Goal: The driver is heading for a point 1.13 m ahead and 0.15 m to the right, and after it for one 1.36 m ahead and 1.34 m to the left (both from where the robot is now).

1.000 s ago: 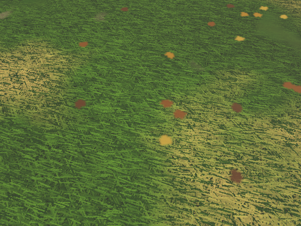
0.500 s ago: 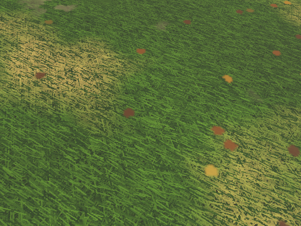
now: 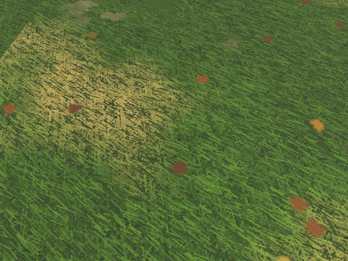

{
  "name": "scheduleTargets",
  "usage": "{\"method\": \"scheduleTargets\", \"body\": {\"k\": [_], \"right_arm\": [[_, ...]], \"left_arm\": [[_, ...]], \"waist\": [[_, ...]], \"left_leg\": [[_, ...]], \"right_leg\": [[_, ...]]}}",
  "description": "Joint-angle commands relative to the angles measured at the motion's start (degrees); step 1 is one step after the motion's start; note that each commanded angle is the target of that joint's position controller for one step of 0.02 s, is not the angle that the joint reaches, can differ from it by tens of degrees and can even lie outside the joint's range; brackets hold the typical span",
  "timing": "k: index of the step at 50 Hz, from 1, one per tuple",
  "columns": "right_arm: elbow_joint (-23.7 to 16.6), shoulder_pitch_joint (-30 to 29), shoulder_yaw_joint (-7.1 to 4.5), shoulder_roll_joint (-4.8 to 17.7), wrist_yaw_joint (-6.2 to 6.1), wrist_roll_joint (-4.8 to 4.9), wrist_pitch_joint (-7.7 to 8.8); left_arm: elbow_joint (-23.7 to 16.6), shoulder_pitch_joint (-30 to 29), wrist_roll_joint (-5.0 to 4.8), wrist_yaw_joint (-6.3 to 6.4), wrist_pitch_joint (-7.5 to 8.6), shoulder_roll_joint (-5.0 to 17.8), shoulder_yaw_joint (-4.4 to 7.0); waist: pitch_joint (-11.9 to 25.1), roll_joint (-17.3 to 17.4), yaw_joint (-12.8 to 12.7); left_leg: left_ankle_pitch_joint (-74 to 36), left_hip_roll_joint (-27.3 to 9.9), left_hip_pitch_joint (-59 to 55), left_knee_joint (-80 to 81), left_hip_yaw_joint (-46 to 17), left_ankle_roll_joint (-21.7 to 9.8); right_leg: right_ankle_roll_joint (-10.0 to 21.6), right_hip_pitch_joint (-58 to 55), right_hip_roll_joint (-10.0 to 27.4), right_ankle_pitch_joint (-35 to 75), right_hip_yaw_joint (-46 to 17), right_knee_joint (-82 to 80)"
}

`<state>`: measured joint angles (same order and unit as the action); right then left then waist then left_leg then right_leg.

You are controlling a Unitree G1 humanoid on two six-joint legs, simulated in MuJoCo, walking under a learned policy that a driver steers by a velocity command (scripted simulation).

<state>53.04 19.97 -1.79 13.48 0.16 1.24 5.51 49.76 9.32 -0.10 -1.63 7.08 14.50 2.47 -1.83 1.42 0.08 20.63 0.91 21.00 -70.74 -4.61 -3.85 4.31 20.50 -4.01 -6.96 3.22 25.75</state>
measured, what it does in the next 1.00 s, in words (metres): walks ahead, turning right: left foot, then right foot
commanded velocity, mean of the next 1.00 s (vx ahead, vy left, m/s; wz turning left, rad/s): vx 0.50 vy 0.00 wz -0.19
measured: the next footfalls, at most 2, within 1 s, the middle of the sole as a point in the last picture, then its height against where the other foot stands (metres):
left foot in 0.40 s outside the picture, level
right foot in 0.96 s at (206, 209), level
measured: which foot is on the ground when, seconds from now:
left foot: up 0.00-0.38, down 0.40-0.98, up 1.00-1.00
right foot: down 0.00-0.42, up 0.44-0.94, down 0.96-1.00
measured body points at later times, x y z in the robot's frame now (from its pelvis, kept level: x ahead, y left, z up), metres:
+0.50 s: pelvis +0.29 +0.07 +0.00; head +0.31 +0.08 +0.45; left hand +0.31 +0.33 -0.15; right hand +0.44 -0.19 -0.10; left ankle +0.36 +0.16 -0.73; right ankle +0.16 -0.08 -0.64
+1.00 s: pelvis +0.56 +0.01 -0.02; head +0.59 +0.00 +0.43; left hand +0.81 +0.20 -0.11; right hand +0.50 -0.26 -0.16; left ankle +0.38 +0.16 -0.69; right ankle +0.64 -0.08 -0.73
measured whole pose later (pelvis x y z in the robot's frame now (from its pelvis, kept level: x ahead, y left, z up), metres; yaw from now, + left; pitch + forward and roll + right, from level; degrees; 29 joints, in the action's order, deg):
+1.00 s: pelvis +0.56 +0.01 -0.02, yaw -16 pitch +2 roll +1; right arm 53.3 19.0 -3.1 14.9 -1.6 -0.1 3.1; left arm 41.6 4.2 -1.3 -3.1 3.2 14.1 3.6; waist -2.1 -0.4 1.5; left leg 26.6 -3.9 2.6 -44.7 11.1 1.0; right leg 7.1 29.8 -2.0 -10.5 4.0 36.2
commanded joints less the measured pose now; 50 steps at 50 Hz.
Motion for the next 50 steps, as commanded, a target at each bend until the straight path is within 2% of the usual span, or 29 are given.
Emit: {"method": "scheduleTargets", "body": {"k": [1,2,3,5,7,10,14,17,18,19,20,21,22,23,24,25,26,28,30,33,37,42,43,45,46,47,48,49,50], "right_arm": [[-4.47,0.5,-1.59,4.91,-0.54,-0.35,0.49],[-4.3,1.4,-1.35,3.5,-0.66,-0.38,0.01],[-4.74,0.73,-1.26,3.12,-0.81,-0.55,-0.32],[-6.68,-3.81,-1.25,3.55,-1.1,-1.22,-0.45],[-8.27,-8.72,-1.05,3.3,-1.01,-1.39,-0.22],[-9.97,-15.4,-0.55,2.41,-0.49,-0.98,0.27],[-12.5,-21.75,-0.45,3.31,0.68,-0.11,0.59],[-13.49,-21.14,-1.03,5.25,1.62,-0.11,1.2],[-12.78,-17.8,-1.64,6.42,1.67,-0.22,1.38],[-10.4,-10.06,-2.92,8.63,1.43,-0.35,1.45],[-7.82,1.34,-4.34,12.72,0.92,-0.84,1.44],[-6.54,7.53,-5.78,18.76,0.83,-1.7,0.91],[-6.2,8.72,-4.53,13.81,1.07,-1.2,0.74],[-6.99,3.52,-3.45,10.52,0.97,-0.95,0.81],[-8.18,-1.74,-2.78,8.57,0.91,-0.98,0.77],[-8.5,-5.46,-2.22,6.69,1.14,-1.17,0.87],[-8.41,-7.45,-1.82,5.34,1.36,-1.52,1.27],[-7.12,-7.35,-2.05,5.44,1.55,-1.95,1.97],[-5.68,-5.93,-2.47,6.51,1.13,-2.34,2.3],[-4.33,-4.51,-2.64,7.19,0.12,-2.43,2.09],[-3.31,-3.25,-2.66,8.37,-0.91,-1.99,1.66],[-0.96,1.53,-3.08,9.48,-1.43,-1.25,-0.38],[-0.94,1.45,-3.21,9.84,-1.52,-1.09,-0.88],[-1.78,-0.38,-3.57,11.35,-1.91,-0.91,-1.66],[-2.21,-1.01,-3.83,12.26,-2.23,-0.82,-2.03],[-2.6,-1.88,-4.03,13.0,-2.48,-0.82,-2.45],[-3.2,-3.03,-3.93,13.09,-2.58,-0.5,-2.5],[-4.88,-1.81,-2.94,10.45,-2.34,-1.77,-1.59],[-7.37,2.9,-0.61,3.17,-0.86,-1.91,0.77]], "left_arm": [[-1.49,1.6,0.65,-0.4,0.57,3.45,0.23],[-0.76,2.67,0.43,-0.44,0.63,3.83,0.28],[-0.1,3.64,0.27,-0.36,0.72,4.66,0.44],[0.69,5.41,0.2,0.21,0.6,6.73,0.92],[1.27,7.36,-0.15,0.81,0.08,7.48,1.08],[2.27,10.54,-0.83,1.21,-0.5,8.35,1.12],[4.16,14.57,-1.29,1.27,-1.44,8.79,1.21],[4.49,14.04,-1.21,1.59,-2.47,9.74,1.65],[4.19,12.72,-1.16,1.65,-2.78,10.23,1.75],[3.83,11.85,-0.86,1.66,-3.09,9.46,1.41],[2.43,11.37,0.07,1.71,-3.05,7.35,0.43],[1.55,18.03,0.19,1.24,-1.78,0.39,-1.67],[2.72,18.02,-0.87,0.9,-0.34,3.39,-1.14],[1.4,12.86,-2.56,0.69,0.27,8.47,0.25],[0.61,9.14,-2.7,0.94,0.19,8.53,0.38],[0.47,7.42,-1.99,1.31,-0.36,7.59,0.58],[0.74,8.21,-1.59,1.62,-1.38,6.8,0.96],[1.46,10.47,-1.62,1.72,-3.02,4.14,0.8],[0.71,9.34,-1.66,1.92,-3.69,3.83,1.15],[-1.17,4.98,-1.24,1.76,-3.58,3.7,1.56],[-3.85,-2.18,-0.79,0.45,-3.28,2.32,1.04],[-8.99,-10.05,-0.95,-1.46,-3.26,1.33,0.45],[-9.97,-10.78,-1.05,-1.92,-3.26,1.39,0.49],[-11.12,-9.39,-1.21,-2.55,-3.36,2.48,1.09],[-11.09,-6.68,-1.22,-2.61,-3.55,3.64,1.75],[-10.1,-0.68,-1.42,-2.51,-3.68,5.73,2.91],[-7.97,8.57,-1.45,-1.8,-3.75,9.24,4.83],[-6.52,16.0,-1.2,-0.23,-4.36,15.09,6.6],[-8.42,13.26,-1.24,-0.18,-3.81,18.13,6.63]], "waist": [[3.31,-2.94,1.14],[2.71,-3.83,1.56],[1.75,-4.01,1.71],[0.35,-3.54,0.95],[-0.01,-3.21,-0.47],[-0.55,-3.73,-2.87],[-2.05,-4.53,-4.91],[-1.2,-5.53,-2.92],[0.74,-5.99,-0.57],[5.39,-5.31,3.29],[13.74,-1.8,7.61],[21.61,12.79,5.84],[24.85,13.17,6.63],[15.2,8.76,5.82],[10.19,4.34,4.21],[6.23,1.8,2.53],[4.35,2.86,0.57],[3.26,3.72,-0.88],[1.86,2.65,-1.19],[0.59,1.78,-0.45],[-1.47,1.25,1.9],[-4.02,0.39,4.56],[-4.0,0.63,4.32],[-1.69,2.5,2.21],[0.77,4.13,0.36],[4.27,4.91,-3.1],[9.06,3.5,-8.17],[14.66,-5.96,-9.54],[22.33,-16.15,-3.19]], "left_leg": [[-5.03,-7.94,12.56,0.38,-1.72,0.13],[-5.31,-8.34,12.15,2.17,-0.8,0.61],[-6.3,-8.93,13.0,4.44,-0.16,1.23],[-11.29,-9.65,16.33,10.62,0.87,2.65],[-18.13,-9.49,17.64,19.14,1.72,3.19],[-26.01,-7.06,14.15,31.48,3.92,3.36],[-24.46,-5.72,14.95,38.21,3.92,2.68],[-17.92,-4.62,12.35,41.47,4.07,0.3],[-16.5,-3.18,6.93,42.64,5.34,-0.67],[-16.44,-1.48,-3.54,43.63,6.69,-2.18],[-18.0,-8.15,-20.57,41.76,-0.35,-5.64],[-11.46,-21.98,-42.97,45.25,-25.62,-14.66],[-5.45,-24.28,-44.71,52.58,-38.49,-16.37],[-4.61,-22.74,-36.86,53.21,-29.46,-12.81],[-8.2,-20.47,-27.98,54.52,-20.74,-10.58],[-11.37,-17.99,-20.44,56.99,-14.89,-9.21],[-13.63,-15.88,-15.58,59.27,-10.09,-7.83],[-18.46,-14.41,-10.93,62.04,-4.44,-7.78],[-23.66,-14.16,-10.89,63.02,0.06,-7.81],[-27.21,-13.99,-13.48,63.59,4.7,-6.96],[-26.49,-13.63,-15.65,64.72,9.98,-5.17],[-32.8,-17.26,-27.34,60.31,12.61,-4.74],[-36.25,-17.78,-28.75,58.59,13.23,-4.44],[-53.13,-17.65,-29.08,52.69,15.37,-3.21],[-63.16,-17.46,-28.92,47.61,16.11,-2.61],[-69.23,-16.77,-27.3,38.97,16.75,-1.87],[-64.53,-14.28,-21.03,26.17,17.71,0.01],[-35.78,-10.37,-4.61,7.07,17.54,2.39],[11.97,2.73,18.56,-12.59,7.48,5.3]], "right_leg": [[10.45,-10.35,16.51,0.86,-20.61,-17.07],[10.9,-8.52,15.79,2.97,-18.1,-18.12],[11.18,-7.24,15.53,4.83,-16.05,-19.0],[11.36,-7.02,15.23,8.01,-13.39,-20.03],[10.15,-8.5,14.19,9.7,-10.98,-19.98],[7.88,-9.63,12.49,9.55,-7.65,-19.16],[7.47,-16.91,15.84,7.06,-9.33,-16.51],[6.07,-22.2,18.52,11.56,-10.59,-12.08],[5.21,-22.31,17.89,18.81,-9.72,-8.08],[3.88,-20.8,15.06,26.81,-7.44,0.97],[1.82,-11.59,11.78,20.96,-4.5,16.71],[-2.51,12.6,1.86,-5.39,-1.23,39.41],[-1.99,20.66,1.64,-25.12,-9.44,47.92],[-0.88,25.26,5.04,-21.72,-10.26,50.84],[-0.69,23.77,8.11,-15.98,-8.96,48.8],[-1.07,21.51,9.99,-11.99,-8.39,45.05],[-1.27,18.13,11.57,-9.12,-8.9,42.09],[-1.92,14.67,11.59,-5.91,-8.98,40.88],[-2.34,17.52,11.09,-1.71,-10.35,38.82],[-2.8,21.67,10.02,6.52,-11.53,30.64],[-2.47,20.42,9.38,14.7,-7.12,18.51],[-0.74,25.74,8.88,8.58,-3.09,12.19],[-0.15,25.42,8.4,5.92,-1.87,11.59],[1.7,18.83,5.44,0.34,1.99,10.88],[2.82,13.61,3.19,-2.56,3.88,11.43],[4.37,5.34,0.9,-3.93,4.78,10.68],[6.76,-9.16,-0.61,0.14,3.17,5.57],[10.86,-27.09,10.52,2.48,-14.13,4.66],[23.39,-44.84,24.08,-3.86,-48.36,-3.76]]}}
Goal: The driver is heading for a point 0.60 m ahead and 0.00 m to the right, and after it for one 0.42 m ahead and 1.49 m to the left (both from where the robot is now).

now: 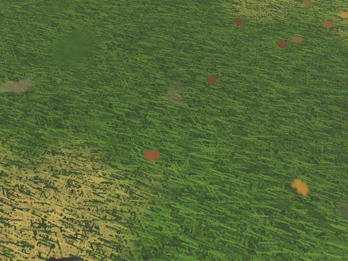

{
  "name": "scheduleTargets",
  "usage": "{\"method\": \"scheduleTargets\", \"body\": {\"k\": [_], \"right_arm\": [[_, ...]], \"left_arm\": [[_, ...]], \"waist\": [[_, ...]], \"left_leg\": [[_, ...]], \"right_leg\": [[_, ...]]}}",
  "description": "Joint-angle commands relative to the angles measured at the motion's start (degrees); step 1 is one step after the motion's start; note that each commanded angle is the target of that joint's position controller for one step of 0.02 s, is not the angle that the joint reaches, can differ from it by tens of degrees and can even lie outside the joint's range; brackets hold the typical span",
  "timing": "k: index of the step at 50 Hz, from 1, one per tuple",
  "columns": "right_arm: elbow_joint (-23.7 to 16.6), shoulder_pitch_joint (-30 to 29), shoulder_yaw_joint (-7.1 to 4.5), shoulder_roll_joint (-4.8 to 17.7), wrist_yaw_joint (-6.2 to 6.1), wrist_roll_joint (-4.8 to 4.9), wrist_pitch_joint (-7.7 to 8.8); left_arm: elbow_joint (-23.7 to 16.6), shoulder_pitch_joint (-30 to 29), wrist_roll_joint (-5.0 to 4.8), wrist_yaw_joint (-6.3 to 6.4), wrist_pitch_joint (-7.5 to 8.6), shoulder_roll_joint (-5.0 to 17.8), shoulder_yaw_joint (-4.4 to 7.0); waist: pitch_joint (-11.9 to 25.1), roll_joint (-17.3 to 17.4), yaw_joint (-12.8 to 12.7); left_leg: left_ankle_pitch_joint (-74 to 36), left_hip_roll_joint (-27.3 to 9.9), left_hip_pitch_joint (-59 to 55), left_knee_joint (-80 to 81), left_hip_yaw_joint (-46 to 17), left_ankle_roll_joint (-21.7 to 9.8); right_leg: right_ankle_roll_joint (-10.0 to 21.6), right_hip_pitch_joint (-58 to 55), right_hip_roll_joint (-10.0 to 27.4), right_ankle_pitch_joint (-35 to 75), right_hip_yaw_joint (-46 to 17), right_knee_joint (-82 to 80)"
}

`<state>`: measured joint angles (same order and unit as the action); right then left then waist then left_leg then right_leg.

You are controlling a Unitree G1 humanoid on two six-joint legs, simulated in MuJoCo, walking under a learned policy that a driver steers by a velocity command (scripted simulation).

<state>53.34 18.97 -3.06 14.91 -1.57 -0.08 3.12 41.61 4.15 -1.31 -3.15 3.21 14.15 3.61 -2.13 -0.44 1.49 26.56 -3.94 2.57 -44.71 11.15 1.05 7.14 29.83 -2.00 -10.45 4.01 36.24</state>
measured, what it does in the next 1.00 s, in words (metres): walks ahead: left foot, then right foot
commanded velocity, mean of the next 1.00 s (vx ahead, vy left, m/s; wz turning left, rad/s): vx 0.38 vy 0.00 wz -0.06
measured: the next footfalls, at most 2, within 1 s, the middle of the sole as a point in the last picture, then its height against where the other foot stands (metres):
left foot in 0.48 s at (151, 255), level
right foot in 0.94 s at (211, 216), level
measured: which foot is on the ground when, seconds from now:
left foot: up 0.00-0.46, down 0.48-0.94, up 0.96-1.00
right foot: down 0.00-0.50, up 0.52-0.92, down 0.94-1.00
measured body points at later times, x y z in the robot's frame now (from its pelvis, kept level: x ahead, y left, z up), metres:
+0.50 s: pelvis +0.30 +0.02 +0.01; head +0.33 +0.02 +0.46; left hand +0.35 +0.30 -0.12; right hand +0.47 -0.24 -0.07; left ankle +0.43 +0.11 -0.72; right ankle +0.11 -0.07 -0.70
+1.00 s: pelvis +0.48 -0.01 +0.02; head +0.52 -0.02 +0.47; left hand +0.69 +0.24 -0.06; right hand +0.55 -0.30 -0.11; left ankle +0.42 +0.11 -0.69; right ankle +0.57 -0.12 -0.71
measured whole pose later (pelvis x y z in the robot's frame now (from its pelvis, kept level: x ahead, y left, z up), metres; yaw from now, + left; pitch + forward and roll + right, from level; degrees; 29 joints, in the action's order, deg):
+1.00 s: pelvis +0.48 -0.01 +0.02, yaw +0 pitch +3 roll +0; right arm 45.7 15.2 -4.0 17.6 -1.2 0.8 0.9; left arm 39.7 4.5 1.3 1.3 3.1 14.1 2.9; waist -0.6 1.3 3.2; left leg 30.1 4.4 19.3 -46.1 -5.9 -0.7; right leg 0.9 25.2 -0.6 -7.0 -1.4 29.0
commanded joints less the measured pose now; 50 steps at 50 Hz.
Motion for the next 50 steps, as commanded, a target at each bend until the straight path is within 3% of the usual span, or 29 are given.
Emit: {"method": "scheduleTargets", "body": {"k": [1,2,3,4,5,7,10,13,17,20,22,23,24,25,26,27,28,29,30,33,35,38,42,44,46,47,48,49,50], "right_arm": [[-9.07,-3.73,-0.58,7.22,1.96,1.46,5.75],[-10.82,-8.11,-0.79,8.12,2.2,2.94,6.57],[-10.63,-8.43,-0.73,7.34,1.74,2.02,6.58],[-10.2,-7.86,-1.36,8.05,1.26,0.57,5.94],[-9.89,-6.05,-1.6,7.94,1.33,0.2,4.96],[-9.87,-4.55,-1.5,6.26,1.31,-0.39,3.56],[-11.85,-9.58,-0.87,4.62,1.02,-0.8,2.89],[-13.2,-15.45,-0.24,3.41,1.47,-0.36,3.22],[-15.12,-21.36,-0.18,4.27,2.52,0.52,3.79],[-16.36,-22.16,-0.51,5.59,3.43,0.43,4.46],[-15.58,-17.91,-1.11,6.94,3.55,0.44,4.74],[-13.75,-11.59,-1.97,8.36,3.32,0.31,4.81],[-11.85,-2.32,-2.85,10.94,3.01,-0.32,4.83],[-10.81,5.65,-4.11,15.75,2.75,-1.11,4.57],[-8.9,8.56,-3.64,13.23,3.19,0.13,4.05],[-9.7,4.95,-2.47,9.51,3.08,1.04,3.78],[-10.78,0.35,-1.84,7.9,2.85,0.72,3.28],[-11.27,-3.7,-1.25,6.88,3.05,-0.08,3.07],[-11.67,-6.03,-0.73,5.64,3.18,-0.62,3.31],[-10.44,-6.77,-0.55,5.96,3.42,-0.65,3.82],[-9.73,-6.63,-1.19,8.08,2.67,-0.4,3.28],[-9.15,-4.85,-2.09,10.34,1.69,0.63,1.58],[-8.37,-2.23,-2.51,10.55,0.83,1.42,-0.44],[-8.82,-2.76,-2.71,10.36,0.32,1.6,-1.23],[-10.13,-5.38,-2.64,9.69,-0.11,1.88,-1.81],[-11.19,-4.86,-1.98,7.31,-0.12,1.3,-1.72],[-12.37,-2.89,-0.93,3.54,0.11,-0.33,-1.33],[-12.5,3.76,-0.77,4.43,0.32,0.46,-1.18],[-11.07,4.1,-2.04,9.1,0.42,0.97,-1.75]], "left_arm": [[0.1,20.46,0.53,1.35,0.18,13.54,4.19],[-0.05,17.72,0.63,1.46,0.62,10.48,3.41],[-0.93,13.07,0.35,1.29,0.89,8.69,2.77],[-2.01,9.65,0.46,1.4,1.05,6.79,2.19],[-2.79,7.99,0.94,1.62,1.04,5.88,1.76],[-2.68,8.19,0.87,2.0,1.34,6.67,1.86],[-1.21,11.48,0.85,2.94,1.56,8.43,2.17],[-0.17,13.94,0.47,3.3,1.3,8.66,2.07],[1.69,17.3,0.26,3.18,1.23,9.28,2.01],[2.78,18.41,0.3,3.57,0.65,9.81,2.21],[2.74,17.01,0.43,3.83,0.19,10.56,2.44],[2.45,15.81,0.56,3.83,-0.02,10.22,2.22],[1.54,14.99,1.1,3.74,0.0,8.5,1.37],[0.96,21.64,1.29,3.54,0.83,4.14,0.03],[1.71,23.52,0.27,3.18,1.67,3.78,-0.48],[0.85,18.47,-0.75,2.91,2.18,9.0,0.68],[-0.69,13.0,-0.87,2.82,2.34,9.4,0.66],[-1.25,10.21,0.09,2.97,2.22,8.66,0.69],[-1.0,10.82,0.99,3.25,1.77,8.36,1.12],[-0.06,14.87,1.77,3.94,0.65,5.14,0.71],[-1.08,12.61,2.14,4.33,0.59,3.87,0.25],[-2.25,7.2,1.91,4.46,0.23,3.72,0.07],[-4.1,1.18,1.5,4.43,-0.29,4.88,0.47],[-4.5,0.8,1.54,4.15,0.13,6.14,0.96],[-3.33,4.63,1.78,4.0,0.99,7.18,1.65],[-3.27,7.02,2.68,4.41,1.38,9.65,2.27],[-3.94,9.6,3.5,5.3,0.92,12.86,2.83],[-3.54,11.26,3.43,5.12,-0.07,12.12,2.78],[-4.13,10.28,2.3,4.92,-0.51,9.18,2.23]], "waist": [[22.82,-6.8,-9.12],[14.56,-4.4,-8.17],[8.84,1.92,-4.56],[6.83,1.66,-2.53],[5.79,0.75,-0.79],[5.04,-0.04,0.29],[3.18,-1.48,-1.27],[2.62,-2.89,-4.07],[0.56,-3.95,-6.77],[0.11,-4.46,-6.06],[1.97,-5.7,-3.3],[5.74,-5.19,0.14],[13.15,-3.19,4.2],[22.56,8.62,3.81],[26.02,18.25,4.0],[16.77,11.27,4.66],[10.0,6.0,3.76],[4.09,2.62,1.83],[2.8,2.98,-0.35],[4.49,4.66,-3.45],[5.47,5.03,-3.56],[6.83,5.42,-1.62],[6.27,6.53,0.31],[6.14,7.03,-0.18],[6.96,6.66,-2.97],[10.39,3.3,-3.04],[14.34,-8.08,-2.39],[19.99,-18.02,-0.92],[19.01,-10.76,-1.55]], "left_leg": [[3.86,4.57,43.66,-40.23,-18.05,-1.56],[-1.08,1.9,45.67,-36.67,-17.19,-3.07],[-4.98,-0.71,42.65,-30.64,-16.64,-3.04],[-6.95,-2.37,38.51,-25.77,-16.31,-2.34],[-8.31,-3.55,34.81,-23.68,-16.25,-1.71],[-10.51,-3.82,32.39,-19.34,-14.58,0.03],[-19.46,-3.44,33.91,-8.96,-13.01,1.86],[-30.99,-1.48,31.45,4.39,-12.07,1.28],[-33.83,0.16,32.15,12.24,-12.27,-0.25],[-27.34,0.78,34.21,15.5,-12.79,-2.78],[-22.99,2.58,27.81,16.81,-11.22,-4.68],[-24.2,4.26,18.68,18.44,-9.57,-6.24],[-27.39,-0.55,3.37,16.04,-14.0,-9.38],[-23.68,-13.69,-19.74,15.96,-34.89,-17.44],[-12.07,-19.33,-26.19,25.2,-53.88,-21.33],[-3.07,-17.53,-19.9,27.16,-49.77,-18.22],[-3.8,-15.4,-10.96,28.34,-41.77,-15.92],[-14.22,-13.07,-1.32,30.13,-35.75,-15.23],[-26.04,-11.18,3.96,30.67,-31.12,-14.55],[-54.21,-7.83,9.88,30.47,-21.75,-15.16],[-61.36,-6.6,10.13,29.93,-18.48,-15.19],[-58.16,-4.46,9.57,28.1,-16.61,-13.21],[-47.54,-5.59,7.04,24.95,-21.54,-12.63],[-41.78,-6.07,5.84,22.26,-25.53,-11.99],[-34.5,-3.57,7.38,17.15,-27.33,-9.52],[-27.19,-0.04,11.73,10.65,-25.9,-6.85],[-3.15,6.59,23.33,-3.03,-19.96,-3.43],[16.89,9.17,32.04,-15.24,-16.59,-0.95],[12.66,5.32,34.65,-21.95,-18.01,0.29]], "right_leg": [[17.74,-53.65,21.01,-3.95,-48.98,-19.24],[14.6,-46.41,18.73,-1.23,-39.33,-19.31],[12.22,-36.05,15.96,4.84,-32.17,-20.03],[11.04,-29.11,13.96,9.99,-27.58,-20.79],[10.53,-24.35,12.5,12.76,-24.71,-22.12],[10.59,-19.31,11.33,18.8,-20.83,-23.66],[9.3,-17.09,9.54,23.89,-15.62,-24.8],[6.22,-17.64,7.33,19.54,-12.4,-24.22],[5.81,-22.96,10.61,12.33,-15.6,-22.99],[4.84,-30.37,14.1,15.89,-18.4,-19.35],[3.4,-31.88,14.0,26.52,-18.07,-15.0],[2.24,-30.96,11.46,35.2,-16.02,-8.21],[0.47,-24.26,8.41,32.09,-13.51,4.09],[-3.71,-4.09,0.21,10.74,-9.41,25.9],[-4.96,8.8,-3.5,-21.9,-11.79,36.87],[-4.43,14.82,0.57,-19.71,-13.6,41.27],[-4.11,15.32,3.71,-14.33,-11.02,39.92],[-4.54,13.12,5.5,-10.86,-9.44,35.88],[-5.07,9.27,7.11,-9.05,-9.37,32.45],[-7.58,1.63,6.82,-7.68,-7.2,25.25],[-8.9,0.76,5.87,-3.16,-6.3,17.58],[-9.46,-1.9,3.58,5.84,-5.92,7.11],[-9.73,-2.07,1.75,6.7,-7.53,-0.63],[-9.06,-3.29,1.41,4.68,-8.48,-4.62],[-7.24,-10.97,1.45,10.91,-7.64,-13.4],[-4.5,-20.2,7.62,22.01,-11.57,-13.93],[1.07,-32.87,20.04,47.12,-21.07,-10.23],[10.41,-37.96,30.14,48.8,-32.97,-10.92],[10.18,-35.42,27.36,30.41,-32.73,-13.6]]}}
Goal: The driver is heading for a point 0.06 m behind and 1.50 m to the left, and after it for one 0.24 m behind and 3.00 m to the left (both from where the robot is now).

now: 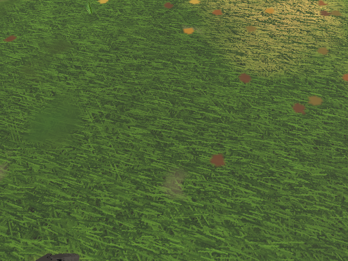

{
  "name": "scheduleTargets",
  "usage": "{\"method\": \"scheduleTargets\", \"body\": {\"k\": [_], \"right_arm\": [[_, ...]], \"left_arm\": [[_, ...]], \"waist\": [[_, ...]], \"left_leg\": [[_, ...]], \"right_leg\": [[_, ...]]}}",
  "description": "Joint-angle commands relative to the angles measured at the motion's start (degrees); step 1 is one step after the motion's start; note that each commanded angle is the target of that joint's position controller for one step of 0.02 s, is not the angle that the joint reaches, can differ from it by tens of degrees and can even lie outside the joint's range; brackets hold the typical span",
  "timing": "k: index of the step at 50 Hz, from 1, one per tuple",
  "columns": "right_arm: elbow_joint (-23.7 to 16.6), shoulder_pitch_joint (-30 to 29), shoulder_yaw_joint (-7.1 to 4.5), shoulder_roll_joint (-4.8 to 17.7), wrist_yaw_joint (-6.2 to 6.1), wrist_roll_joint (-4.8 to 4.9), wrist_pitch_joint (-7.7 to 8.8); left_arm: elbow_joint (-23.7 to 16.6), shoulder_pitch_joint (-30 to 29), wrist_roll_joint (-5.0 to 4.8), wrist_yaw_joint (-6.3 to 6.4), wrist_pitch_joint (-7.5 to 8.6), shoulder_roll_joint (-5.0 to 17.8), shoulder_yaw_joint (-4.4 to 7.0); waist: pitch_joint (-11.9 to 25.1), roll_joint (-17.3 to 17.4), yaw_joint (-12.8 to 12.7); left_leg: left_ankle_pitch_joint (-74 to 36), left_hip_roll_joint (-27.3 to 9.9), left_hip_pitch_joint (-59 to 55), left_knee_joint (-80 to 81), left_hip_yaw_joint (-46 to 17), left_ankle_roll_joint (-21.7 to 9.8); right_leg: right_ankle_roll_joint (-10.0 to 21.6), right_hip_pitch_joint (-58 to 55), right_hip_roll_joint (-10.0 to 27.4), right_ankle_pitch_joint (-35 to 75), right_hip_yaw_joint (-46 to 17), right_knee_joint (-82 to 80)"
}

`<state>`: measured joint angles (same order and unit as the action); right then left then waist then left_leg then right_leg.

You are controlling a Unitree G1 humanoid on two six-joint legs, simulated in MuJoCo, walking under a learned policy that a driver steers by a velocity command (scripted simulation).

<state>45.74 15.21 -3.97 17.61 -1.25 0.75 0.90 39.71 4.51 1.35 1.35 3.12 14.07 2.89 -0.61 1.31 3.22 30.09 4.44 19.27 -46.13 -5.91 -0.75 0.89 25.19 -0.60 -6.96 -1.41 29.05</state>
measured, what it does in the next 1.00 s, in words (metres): walks ahead, turning left: left foot, then right foot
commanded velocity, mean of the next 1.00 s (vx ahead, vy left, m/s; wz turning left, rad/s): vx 0.41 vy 0.00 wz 0.57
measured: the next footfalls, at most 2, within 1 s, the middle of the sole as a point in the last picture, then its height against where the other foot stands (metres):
left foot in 0.38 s outside the picture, level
right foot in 0.84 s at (155, 257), level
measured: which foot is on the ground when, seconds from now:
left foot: up 0.00-0.36, down 0.38-0.86, up 0.88-1.00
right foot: down 0.00-0.38, up 0.40-0.82, down 0.84-1.00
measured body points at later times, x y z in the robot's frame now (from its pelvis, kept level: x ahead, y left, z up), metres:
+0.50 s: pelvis +0.10 +0.08 +0.01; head +0.10 +0.11 +0.46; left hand +0.16 +0.38 -0.11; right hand +0.24 -0.17 -0.09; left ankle +0.05 +0.15 -0.73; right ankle +0.14 -0.08 -0.66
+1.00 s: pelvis +0.36 +0.15 +0.01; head +0.38 +0.16 +0.46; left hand +0.33 +0.45 -0.09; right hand +0.59 -0.04 -0.11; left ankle +0.23 +0.22 -0.64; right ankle +0.45 +0.07 -0.73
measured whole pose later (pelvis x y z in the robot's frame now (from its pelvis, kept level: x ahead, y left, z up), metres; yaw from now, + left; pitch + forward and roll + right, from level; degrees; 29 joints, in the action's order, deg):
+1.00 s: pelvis +0.36 +0.15 +0.01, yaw +35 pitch +2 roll -2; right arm 40.8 18.5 -4.4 17.2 -1.0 1.8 1.2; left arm 43.8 8.3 0.5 -1.0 5.6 14.6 3.9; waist -1.9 2.7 0.7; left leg 21.7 -2.0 28.0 -69.3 -4.0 -1.0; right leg 1.7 16.5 -2.0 -10.1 3.9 24.8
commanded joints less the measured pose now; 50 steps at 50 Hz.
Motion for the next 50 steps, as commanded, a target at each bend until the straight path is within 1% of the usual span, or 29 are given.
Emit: {"method": "scheduleTargets", "body": {"k": [1,2,3,5,10,14,17,18,19,20,21,22,23,25,28,32,37,39,40,41,42,43,44,45,46,47,48,49,50], "right_arm": [[-3.91,3.83,-1.78,7.5,0.01,0.56,-0.47],[-4.01,2.19,-1.95,6.8,-0.2,0.66,-1.58],[-4.76,1.26,-2.13,6.64,-0.29,0.34,-2.32],[-5.41,1.28,-1.71,4.29,0.17,0.19,-2.44],[-7.49,-2.85,-0.97,1.9,1.32,-0.18,-0.91],[-7.55,-3.07,-1.19,2.8,2.25,0.04,-0.83],[-5.5,1.54,-1.62,2.71,2.54,0.05,-0.95],[-3.39,5.92,-2.21,3.37,2.29,0.13,-1.0],[-1.64,11.62,-3.38,6.31,1.68,0.39,-0.88],[-3.13,14.4,-4.77,14.5,1.23,0.17,-0.35],[-4.76,13.94,-4.21,13.59,2.06,-0.63,1.29],[-5.55,10.83,-3.12,10.27,2.21,-0.91,2.59],[-6.25,8.19,-2.3,7.78,2.15,-0.64,3.11],[-7.14,5.66,-1.57,6.01,1.56,-0.11,2.8],[-6.94,7.27,-1.78,6.33,0.3,-0.1,2.82],[-5.33,11.05,-2.17,6.43,-0.55,0.39,2.6],[-3.86,13.12,-2.68,6.75,-0.98,1.17,1.84],[-3.99,11.94,-3.05,7.28,-1.2,1.03,1.31],[-4.36,10.99,-3.14,7.34,-1.17,0.91,1.07],[-5.06,9.62,-2.87,6.59,-0.99,0.81,0.98],[-6.84,7.24,-2.12,5.01,-0.59,0.15,1.04],[-8.14,13.07,-0.65,-0.29,-0.5,-0.14,1.48],[-8.22,17.5,-0.21,0.87,-0.39,1.53,2.09],[-7.31,13.23,-1.59,6.03,-0.31,2.42,2.02],[-8.22,7.51,-1.83,7.43,-0.23,1.8,1.81],[-8.93,4.44,-1.87,6.55,-0.13,0.95,1.69],[-9.25,3.62,-2.1,5.81,0.05,0.54,1.37],[-9.25,4.5,-1.95,4.47,0.33,0.88,0.91],[-9.45,4.59,-1.62,2.94,0.48,1.05,0.51]], "left_arm": [[-2.36,8.33,-0.9,0.46,-0.68,7.28,2.45],[-2.21,6.11,-1.05,0.36,-0.94,7.0,2.22],[-2.01,4.15,-1.21,0.38,-1.03,7.57,2.33],[-1.49,3.25,-0.73,0.58,-0.48,8.58,2.7],[-0.02,4.36,-1.46,0.47,1.12,10.65,3.93],[1.04,4.42,-2.39,-0.75,0.94,12.49,4.81],[1.69,3.01,-3.21,-1.2,-0.01,11.64,4.6],[1.94,3.07,-2.77,-1.26,-0.33,9.73,4.06],[1.62,2.51,-1.74,-1.56,-0.51,5.71,2.89],[-1.81,0.54,-0.31,-1.91,0.16,2.54,1.79],[-3.39,-2.86,-1.9,-1.99,1.83,6.09,2.41],[-3.37,-3.55,-3.34,-2.33,3.11,8.9,3.0],[-2.14,-2.01,-2.79,-2.4,3.76,9.52,3.22],[-0.81,-1.43,-0.58,-2.15,4.11,9.32,3.41],[-1.04,-4.03,-0.8,-2.41,3.78,6.75,2.72],[-2.85,-10.72,-1.66,-3.29,3.6,4.2,1.53],[-5.13,-15.04,-2.13,-4.26,4.32,5.57,1.56],[-4.8,-12.77,-2.19,-4.21,4.68,6.85,2.08],[-4.15,-9.63,-2.13,-3.97,4.86,7.84,2.6],[-2.59,-3.46,-1.82,-3.48,4.99,9.53,3.57],[-1.18,6.07,-1.0,-3.01,5.01,11.88,4.41],[0.02,15.47,-0.03,-2.37,4.47,16.43,5.5],[1.05,15.58,-0.99,-2.99,4.15,14.05,4.64],[0.21,11.73,-1.66,-2.56,3.55,9.18,3.44],[0.06,8.85,-1.67,-2.15,2.95,7.16,2.83],[0.63,6.45,-1.24,-2.11,2.64,6.32,2.42],[1.04,4.9,-0.66,-2.07,2.75,5.31,2.07],[1.5,4.02,-0.43,-2.04,2.95,5.47,2.12],[2.06,3.86,-0.69,-2.07,3.33,5.72,2.3]], "waist": [[13.06,-9.03,-3.95],[9.65,-7.56,-3.54],[6.67,-9.54,-2.98],[3.8,-11.53,-2.49],[4.91,-8.84,-3.65],[4.13,-9.41,-3.5],[3.41,-7.15,-0.56],[3.35,-4.85,0.76],[2.91,3.77,2.2],[0.25,18.96,1.69],[0.5,14.31,3.46],[-2.12,10.67,1.79],[-2.36,7.91,-0.19],[-0.95,5.16,-1.81],[0.45,3.72,-1.81],[-1.0,5.41,0.35],[-2.72,5.64,1.32],[-2.16,6.97,-0.04],[-0.72,7.87,-1.64],[3.16,7.49,-4.8],[11.31,5.55,-9.51],[22.66,-8.13,-9.19],[26.51,-21.21,-7.0],[15.82,-13.71,-7.48],[8.64,-7.79,-7.55],[3.83,-4.83,-6.07],[1.75,-5.5,-4.47],[0.89,-6.79,-3.25],[0.38,-7.14,-2.83]], "left_leg": [[3.47,-5.13,21.12,-22.6,0.23,2.67],[-0.78,-6.85,21.46,-22.26,1.12,3.12],[-3.89,-7.69,20.77,-21.76,1.89,3.51],[-8.11,-7.77,17.32,-19.86,4.4,3.51],[-13.02,-9.8,12.52,-5.61,5.67,1.44],[-12.44,-8.78,5.52,3.59,8.69,-0.49],[-14.44,-6.68,-3.74,12.52,12.11,-2.98],[-12.73,-4.8,-9.15,14.57,12.84,-4.06],[-6.21,-8.94,-15.56,20.75,3.51,-7.1],[2.64,-22.05,-22.91,29.73,-24.63,-15.53],[12.15,-25.8,-22.64,37.36,-37.47,-20.53],[9.23,-25.24,-21.21,37.42,-33.91,-18.76],[1.67,-23.07,-19.8,35.4,-27.96,-16.52],[-11.21,-18.84,-16.73,34.88,-19.32,-13.66],[-26.42,-15.33,-16.2,34.71,-11.88,-12.09],[-29.3,-13.06,-13.39,33.81,-8.62,-10.47],[-28.37,-15.17,-15.99,30.54,-13.5,-9.91],[-32.44,-15.67,-16.66,27.93,-14.9,-9.01],[-38.47,-15.06,-16.33,25.1,-14.98,-8.42],[-45.64,-12.25,-14.88,18.63,-13.32,-6.95],[-42.75,-8.98,-7.76,5.69,-11.47,-4.99],[-18.8,-1.58,10.9,-16.07,-6.0,-1.0],[4.16,-0.75,21.64,-27.69,-6.19,-0.16],[0.15,-4.81,26.11,-31.94,-5.81,0.17],[-4.77,-7.29,25.47,-30.87,-2.98,0.11],[-7.77,-9.12,23.08,-28.17,-1.89,0.01],[-9.58,-10.82,20.61,-25.61,-1.93,-0.3],[-10.44,-11.73,18.18,-24.32,-1.57,-0.47],[-10.83,-12.17,17.63,-23.12,-0.93,-0.41]], "right_leg": [[13.26,-27.64,21.64,8.09,-21.88,-8.45],[11.21,-22.34,18.71,-7.44,-18.74,-11.75],[10.41,-17.28,17.59,-14.33,-17.3,-14.64],[9.76,-11.11,15.27,-16.39,-11.59,-18.84],[10.08,-12.35,16.99,-13.39,-4.83,-20.41],[9.28,-11.39,18.01,-15.38,-1.31,-19.72],[6.69,-7.89,17.16,-21.84,2.09,-14.31],[5.09,-4.71,15.01,-24.37,4.64,-8.54],[1.86,2.02,10.4,-23.14,10.16,7.57],[-2.61,22.65,2.17,-26.93,10.9,30.69],[-0.89,31.04,1.0,-26.05,0.17,37.32],[0.8,32.84,3.89,-20.2,-2.34,37.59],[1.15,30.98,5.34,-14.23,-2.34,35.5],[0.02,24.51,5.95,-6.75,-2.23,28.68],[-1.98,19.08,3.19,2.48,-0.79,18.86],[-2.6,12.78,0.21,10.42,-0.26,5.84],[-1.46,9.56,-0.22,9.92,-1.84,-0.8],[-0.46,5.06,-0.49,6.29,-1.56,-1.63],[0.43,0.06,-1.25,4.12,-0.53,-2.24],[2.03,-9.49,-1.52,4.76,0.47,-3.93],[5.26,-25.85,4.28,4.37,-4.24,-1.45],[12.42,-49.39,18.94,-1.89,-25.01,-1.26],[16.61,-53.21,25.64,-12.84,-44.86,-9.4],[14.19,-44.54,23.61,-18.76,-38.05,-11.49],[12.03,-35.16,21.2,-15.64,-28.34,-12.25],[11.06,-26.45,18.67,-9.54,-22.16,-14.11],[10.32,-21.13,16.65,-5.64,-17.53,-15.73],[10.08,-17.67,15.62,-3.81,-14.09,-17.4],[10.5,-15.91,15.49,-1.87,-11.52,-18.91]]}}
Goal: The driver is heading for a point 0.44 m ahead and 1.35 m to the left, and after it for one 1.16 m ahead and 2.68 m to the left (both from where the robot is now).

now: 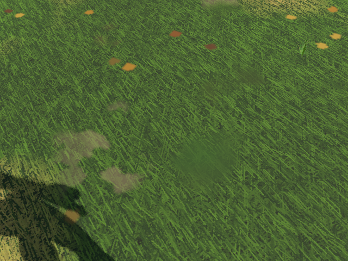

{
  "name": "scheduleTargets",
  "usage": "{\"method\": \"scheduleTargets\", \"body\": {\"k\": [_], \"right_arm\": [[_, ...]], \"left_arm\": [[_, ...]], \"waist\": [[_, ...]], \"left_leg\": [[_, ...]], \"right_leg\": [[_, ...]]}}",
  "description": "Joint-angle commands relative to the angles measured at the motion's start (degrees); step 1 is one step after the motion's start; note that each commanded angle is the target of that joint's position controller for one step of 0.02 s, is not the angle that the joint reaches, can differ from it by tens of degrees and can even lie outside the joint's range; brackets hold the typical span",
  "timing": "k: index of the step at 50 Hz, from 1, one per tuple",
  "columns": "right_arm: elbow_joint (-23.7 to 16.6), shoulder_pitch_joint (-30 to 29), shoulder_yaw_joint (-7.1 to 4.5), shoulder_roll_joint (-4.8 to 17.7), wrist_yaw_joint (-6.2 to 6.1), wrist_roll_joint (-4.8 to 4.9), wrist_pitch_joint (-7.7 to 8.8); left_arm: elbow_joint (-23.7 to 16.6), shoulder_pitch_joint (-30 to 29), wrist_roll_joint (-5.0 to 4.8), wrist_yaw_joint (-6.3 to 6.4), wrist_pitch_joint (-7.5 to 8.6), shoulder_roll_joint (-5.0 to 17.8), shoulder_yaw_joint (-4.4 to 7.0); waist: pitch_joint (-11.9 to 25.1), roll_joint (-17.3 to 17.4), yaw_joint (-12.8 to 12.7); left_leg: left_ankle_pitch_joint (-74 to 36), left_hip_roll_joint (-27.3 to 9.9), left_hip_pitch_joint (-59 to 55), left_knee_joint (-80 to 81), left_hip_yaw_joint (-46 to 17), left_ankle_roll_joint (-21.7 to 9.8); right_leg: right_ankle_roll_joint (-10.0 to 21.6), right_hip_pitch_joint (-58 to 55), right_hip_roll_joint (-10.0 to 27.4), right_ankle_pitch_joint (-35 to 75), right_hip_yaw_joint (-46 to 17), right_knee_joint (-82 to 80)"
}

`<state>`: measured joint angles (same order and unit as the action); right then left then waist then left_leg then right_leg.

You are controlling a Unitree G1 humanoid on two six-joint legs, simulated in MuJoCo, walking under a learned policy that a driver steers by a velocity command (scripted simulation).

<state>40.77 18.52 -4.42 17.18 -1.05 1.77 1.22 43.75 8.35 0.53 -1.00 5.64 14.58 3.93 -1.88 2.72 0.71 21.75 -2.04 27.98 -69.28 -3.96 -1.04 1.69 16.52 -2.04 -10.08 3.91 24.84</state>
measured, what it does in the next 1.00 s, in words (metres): walks ahead, turning left: left foot, then right foot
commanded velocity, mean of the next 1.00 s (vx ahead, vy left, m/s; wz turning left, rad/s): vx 0.50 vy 0.00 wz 0.60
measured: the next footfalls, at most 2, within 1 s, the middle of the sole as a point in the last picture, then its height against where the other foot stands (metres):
left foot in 0.34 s outside the picture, level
right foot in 0.82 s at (164, 211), level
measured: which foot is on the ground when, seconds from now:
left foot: up 0.00-0.32, down 0.34-0.82, up 0.84-1.00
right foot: down 0.00-0.36, up 0.38-0.80, down 0.82-1.00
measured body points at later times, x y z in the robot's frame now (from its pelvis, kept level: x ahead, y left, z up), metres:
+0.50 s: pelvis +0.27 +0.09 +0.00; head +0.31 +0.11 +0.44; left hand +0.32 +0.39 -0.11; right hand +0.48 -0.14 -0.09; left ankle +0.30 +0.17 -0.74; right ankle +0.26 -0.09 -0.65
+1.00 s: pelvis +0.55 +0.13 +0.00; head +0.58 +0.13 +0.45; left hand +0.49 +0.42 -0.10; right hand +0.81 -0.04 -0.10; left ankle +0.45 +0.22 -0.65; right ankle +0.63 +0.05 -0.74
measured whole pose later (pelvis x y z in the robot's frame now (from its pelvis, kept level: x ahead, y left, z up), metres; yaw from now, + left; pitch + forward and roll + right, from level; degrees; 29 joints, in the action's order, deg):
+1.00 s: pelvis +0.55 +0.13 +0.00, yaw +35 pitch +1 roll -1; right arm 37.7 17.1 -4.1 18.0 -0.5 1.7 0.9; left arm 44.3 13.0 0.5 -0.8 5.2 15.3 3.3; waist -1.1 3.0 -1.0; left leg 19.7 -1.5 30.1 -68.1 -4.1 -0.7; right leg 1.6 14.3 -1.2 -11.9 3.7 25.2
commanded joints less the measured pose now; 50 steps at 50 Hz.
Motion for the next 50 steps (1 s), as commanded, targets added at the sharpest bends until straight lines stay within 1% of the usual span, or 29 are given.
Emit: {"method": "scheduleTargets", "body": {"k": [1,5,8,11,13,15,16,17,18,19,20,21,22,23,24,26,28,32,35,38,40,41,42,43,44,45,46,48,50], "right_arm": [[-5.1,0.34,-0.93,2.57,0.33,-0.03,-0.11],[-6.72,-3.88,-0.45,2.36,0.97,-0.55,0.11],[-8.0,-9.96,0.21,1.6,2.29,-0.43,0.91],[-10.27,-15.34,0.48,1.59,3.41,-0.21,0.96],[-11.63,-16.78,0.17,2.57,3.93,-0.25,0.81],[-11.8,-13.71,-1.02,4.87,3.98,-0.69,0.42],[-10.42,-7.4,-2.24,6.85,3.81,-0.73,0.19],[-7.56,2.91,-4.23,10.23,3.07,-0.51,-0.17],[-6.44,9.05,-5.84,16.22,1.81,-0.18,-0.64],[-8.79,6.06,-5.28,18.35,2.25,-0.08,0.36],[-9.09,6.06,-3.67,12.85,2.9,-0.55,1.29],[-8.55,4.61,-2.97,10.9,2.95,-0.92,1.9],[-8.66,0.9,-2.54,9.65,2.89,-0.86,2.13],[-9.26,-2.25,-1.9,7.88,2.67,-1.21,2.24],[-10.02,-4.14,-1.54,7.39,2.37,-1.74,2.25],[-9.73,-4.68,-1.58,7.79,1.83,-1.59,2.57],[-8.85,-3.54,-1.86,8.77,1.0,-1.37,2.62],[-6.99,-0.74,-2.17,9.52,0.21,-0.85,2.18],[-5.33,1.79,-2.35,9.68,0.28,-0.43,1.95],[-4.67,1.92,-2.28,8.77,0.07,-0.33,1.5],[-4.9,1.01,-1.79,6.99,0.05,-0.49,1.05],[-5.47,1.11,-0.62,3.74,0.17,-0.82,1.15],[-6.67,6.72,0.55,0.02,0.07,-0.54,1.44],[-7.4,9.6,0.4,2.99,-0.09,0.88,1.83],[-6.4,5.37,-0.85,7.9,-0.22,1.08,1.55],[-7.11,0.35,-1.24,9.03,-0.22,0.25,1.17],[-7.56,-2.0,-1.29,8.28,-0.14,-0.45,1.04],[-7.8,-2.25,-1.32,6.27,0.48,-0.17,0.66],[-8.16,-2.59,-0.89,4.08,0.79,0.01,0.23]], "left_arm": [[-1.39,0.07,-0.15,0.25,1.18,5.86,1.5],[0.16,0.68,-0.31,0.43,1.4,8.6,2.24],[0.93,1.98,-0.66,0.64,0.74,9.97,2.32],[2.13,5.41,-1.35,0.71,-0.23,12.07,2.7],[2.67,6.47,-2.02,0.76,-1.04,13.45,3.09],[2.6,6.33,-2.57,1.08,-1.85,15.33,3.61],[2.45,5.83,-2.83,1.27,-2.38,15.69,3.67],[2.23,6.13,-2.57,1.56,-2.55,14.04,2.96],[0.29,8.34,-0.2,1.49,-2.14,8.77,1.14],[-2.58,9.17,0.01,0.81,-0.2,5.5,-0.54],[-3.39,3.08,-2.01,0.0,1.33,11.23,0.78],[-4.45,0.32,-3.06,-0.34,2.15,11.07,0.54],[-4.01,0.2,-2.0,0.07,2.39,9.98,0.27],[-3.45,0.7,-0.83,0.39,2.04,10.59,0.68],[-3.16,1.8,-0.62,0.28,1.35,10.7,0.85],[-2.88,2.39,0.05,0.3,0.26,9.43,0.65],[-3.73,-0.64,0.45,0.51,-0.31,7.93,0.13],[-5.7,-9.13,-0.01,0.0,-0.1,5.93,-0.95],[-7.06,-12.07,-0.83,-0.54,0.43,7.27,-0.59],[-7.13,-10.25,-1.11,-0.87,1.06,9.55,0.54],[-5.36,-3.3,-0.96,-0.6,1.52,10.57,1.62],[-4.55,3.55,-0.12,-0.22,1.83,12.57,2.44],[-3.84,10.68,0.95,0.23,1.58,17.43,3.51],[-2.2,13.1,-0.22,-0.45,0.98,16.93,3.62],[-3.42,9.96,-0.76,-0.37,0.69,11.7,2.32],[-3.8,7.42,-0.55,-0.08,0.15,9.57,1.65],[-3.72,5.13,-0.13,0.06,-0.14,8.25,1.13],[-3.01,3.62,0.25,0.46,-0.01,6.68,0.64],[-1.9,4.47,-0.26,0.67,0.52,7.08,0.93]], "waist": [[0.84,-8.11,-0.16],[0.21,-5.81,-0.55],[-1.13,-5.05,-3.01],[-2.51,-4.91,-5.05],[-2.98,-5.49,-4.76],[0.17,-7.4,-1.98],[3.77,-7.33,1.99],[8.98,-5.63,7.12],[14.05,5.84,7.21],[22.71,13.94,2.78],[21.19,5.72,6.43],[13.84,3.96,5.46],[9.35,-1.55,2.59],[7.26,-1.21,0.51],[6.26,-0.08,-1.07],[5.52,-0.16,-1.95],[3.79,-0.58,-1.45],[1.5,1.35,1.87],[0.98,2.3,3.03],[1.3,4.34,1.62],[3.43,5.3,-2.02],[9.22,2.38,-5.14],[17.55,-11.46,-4.48],[18.92,-22.42,-3.7],[11.44,-13.92,-5.1],[6.53,-9.67,-5.25],[3.42,-7.52,-4.21],[1.41,-9.46,-2.28],[1.11,-9.15,-2.08]], "left_leg": [[-3.43,-6.07,9.7,1.44,-2.59,0.09],[-14.14,-6.44,12.47,11.1,-1.96,0.88],[-22.69,-5.23,9.89,22.26,1.46,0.29],[-22.52,-4.19,9.55,29.0,4.09,-0.77],[-18.18,-2.99,9.19,31.7,5.61,-2.19],[-11.76,0.9,2.63,32.84,8.92,-4.44],[-11.39,3.67,-5.81,34.91,10.58,-6.12],[-14.41,5.79,-21.37,37.33,9.93,-8.37],[-12.98,-6.39,-40.04,38.4,-10.4,-13.9],[-2.48,-17.14,-50.62,49.19,-42.52,-23.74],[-0.41,-16.52,-49.68,52.31,-39.82,-20.63],[-3.77,-14.63,-42.75,52.17,-31.71,-18.48],[-9.7,-12.09,-34.08,52.17,-25.57,-16.61],[-15.93,-10.3,-27.65,52.82,-21.12,-15.63],[-19.08,-9.14,-23.25,54.09,-19.39,-15.49],[-24.35,-8.13,-18.47,55.5,-16.73,-16.22],[-25.36,-6.55,-15.37,56.23,-13.51,-15.9],[-18.27,-3.25,-12.37,55.42,-10.4,-12.48],[-13.78,-4.58,-13.59,53.18,-13.81,-11.47],[-12.07,-6.12,-17.36,48.11,-18.78,-10.31],[-13.98,-3.88,-16.99,42.17,-19.13,-8.29],[-12.62,-0.67,-13.21,30.62,-15.77,-6.12],[4.42,6.76,2.79,10.87,-7.86,-1.66],[13.41,5.95,16.19,-1.91,-6.19,-0.24],[8.35,2.79,19.47,-6.67,-7.35,0.37],[3.74,0.82,18.86,-6.65,-5.06,0.48],[0.28,-0.81,16.79,-4.24,-4.48,0.49],[-3.39,-3.35,12.53,-0.19,-3.95,0.25],[-4.85,-3.94,12.58,2.0,-2.78,0.47]], "right_leg": [[10.22,-6.36,17.2,3.63,-14.63,-15.9],[10.27,-8.62,16.87,11.9,-6.06,-17.22],[8.3,-9.99,15.1,14.04,0.21,-16.72],[7.12,-14.84,16.59,14.45,2.5,-15.87],[6.16,-18.83,17.89,19.99,3.83,-13.33],[4.93,-21.39,17.93,38.54,6.09,-5.01],[3.94,-20.49,16.89,45.79,7.75,4.41],[1.98,-13.3,14.81,43.57,9.13,17.93],[-1.15,6.56,10.15,13.16,9.63,38.63],[-2.94,23.45,-0.56,-23.65,-2.2,54.02],[-1.91,29.46,2.78,-20.48,-9.48,56.1],[-0.75,30.83,4.83,-16.11,-8.53,53.1],[-0.76,27.93,7.23,-12.16,-8.51,47.53],[-1.13,23.94,8.8,-9.86,-8.67,42.86],[-1.59,20.73,9.36,-8.39,-8.78,41.15],[-3.39,18.49,8.78,-6.49,-7.68,37.03],[-5.11,18.58,7.72,-1.42,-7.02,30.27],[-5.9,14.17,4.34,12.83,-6.64,13.02],[-5.2,11.32,2.93,14.49,-7.76,7.71],[-3.35,8.61,2.71,8.45,-8.9,5.0],[-1.15,-0.51,2.2,5.62,-7.1,2.04],[1.79,-12.23,7.93,4.03,-11.88,2.37],[8.82,-31.79,21.12,-3.67,-31.98,-0.63],[13.7,-36.06,27.4,-21.28,-52.57,-7.21],[11.51,-30.2,25.06,-26.77,-46.85,-9.15],[9.16,-23.54,22.67,-20.94,-37.09,-8.95],[8.24,-17.36,20.03,-13.1,-30.11,-9.79],[7.25,-11.38,16.71,-4.15,-21.04,-12.12],[8.13,-10.54,16.48,1.43,-15.99,-13.99]]}}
